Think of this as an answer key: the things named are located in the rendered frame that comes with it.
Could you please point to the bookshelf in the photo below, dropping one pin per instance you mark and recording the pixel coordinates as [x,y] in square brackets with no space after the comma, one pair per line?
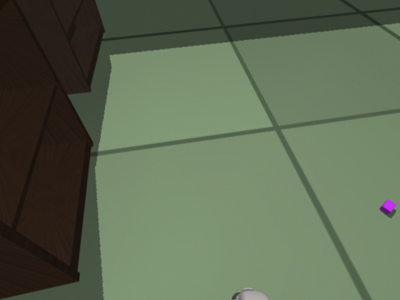
[70,34]
[44,164]

